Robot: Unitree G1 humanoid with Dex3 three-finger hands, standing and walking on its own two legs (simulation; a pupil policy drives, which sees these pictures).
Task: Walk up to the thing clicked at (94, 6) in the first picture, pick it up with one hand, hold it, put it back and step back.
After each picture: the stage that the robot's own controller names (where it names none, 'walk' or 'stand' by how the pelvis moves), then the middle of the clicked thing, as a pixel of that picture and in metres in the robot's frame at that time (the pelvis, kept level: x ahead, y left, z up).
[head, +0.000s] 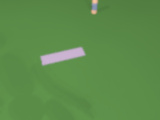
stand; (94, 4) +2.02 -0.17 -0.65
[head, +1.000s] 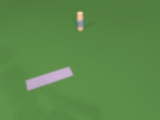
walk; (80, 21) +1.87 +0.15 -0.64
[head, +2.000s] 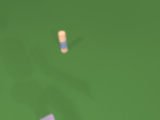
walk; (63, 42) +1.26 +0.29 -0.65
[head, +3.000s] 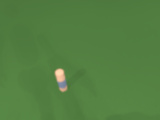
walk; (61, 80) +0.79 +0.25 -0.65
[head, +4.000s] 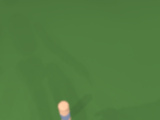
walk; (64, 112) +0.48 +0.17 -0.64
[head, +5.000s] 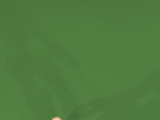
stand; out of the picture +0.35 +0.16 -0.64
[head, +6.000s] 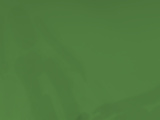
stand; out of the picture +0.33 +0.16 -0.65
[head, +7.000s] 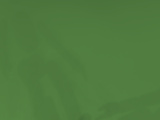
stand; out of the picture +0.34 +0.16 -0.66
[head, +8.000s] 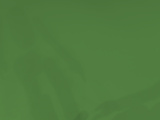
stand; out of the picture +0.34 +0.17 -0.66
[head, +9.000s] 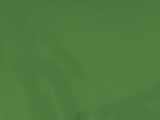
stand; out of the picture +0.34 +0.17 -0.66
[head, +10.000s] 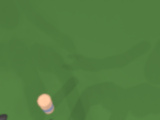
go down; (46, 104) +0.36 +0.18 -0.53
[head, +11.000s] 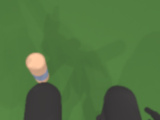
go down; (39, 70) +0.41 +0.20 -0.28
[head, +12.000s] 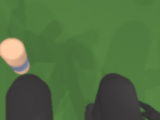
close in; (17, 59) +0.40 +0.22 -0.21
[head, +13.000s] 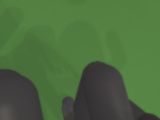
close; out of the picture +0.39 +0.25 -0.15
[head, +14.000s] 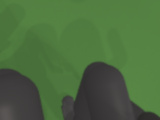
lift; out of the picture +0.39 +0.25 -0.15
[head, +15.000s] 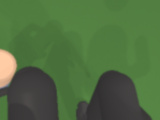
lift; out of the picture +0.29 +0.25 -0.12
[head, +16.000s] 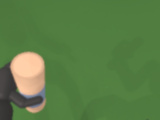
lift; (32, 88) +0.30 +0.16 +0.05
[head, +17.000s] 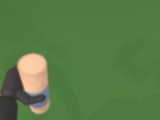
hold; (36, 88) +0.31 +0.15 +0.03
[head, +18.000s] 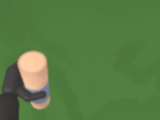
hold; (37, 84) +0.32 +0.16 +0.03
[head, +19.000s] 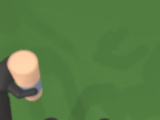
crouch; (29, 80) +0.34 +0.17 -0.02
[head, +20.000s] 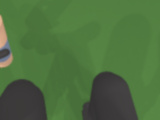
lower; out of the picture +0.44 +0.23 -0.09
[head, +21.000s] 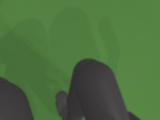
lower; out of the picture +0.43 +0.27 -0.16
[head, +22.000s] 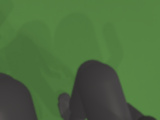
lower; out of the picture +0.40 +0.26 -0.16
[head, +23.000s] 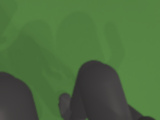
lower; out of the picture +0.39 +0.25 -0.16
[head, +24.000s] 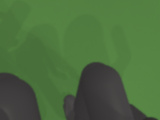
lower; out of the picture +0.39 +0.23 -0.15
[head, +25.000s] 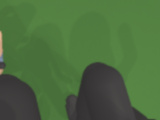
open; out of the picture +0.40 +0.22 -0.17
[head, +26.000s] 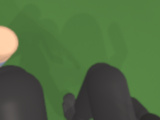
stand; out of the picture +0.38 +0.21 -0.17
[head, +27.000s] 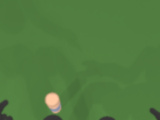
stand; (54, 103) +0.35 +0.15 -0.49
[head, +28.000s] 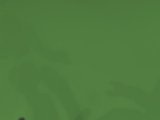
stand; out of the picture +0.34 +0.13 -0.60
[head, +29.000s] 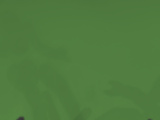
stand; out of the picture +0.34 +0.13 -0.60
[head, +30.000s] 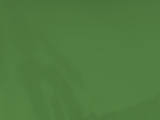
stand; out of the picture +0.36 +0.11 -0.65
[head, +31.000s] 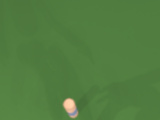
walk; (71, 108) +0.39 +0.15 -0.63
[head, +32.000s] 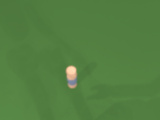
walk; (71, 77) +0.63 +0.08 -0.63
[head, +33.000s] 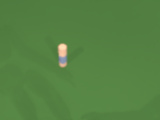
stand; (62, 56) +0.95 +0.15 -0.64
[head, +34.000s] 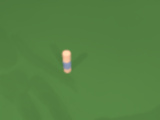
stand; (67, 62) +0.95 +0.15 -0.65
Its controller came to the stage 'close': yes
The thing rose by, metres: 0.67
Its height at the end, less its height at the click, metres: +0.00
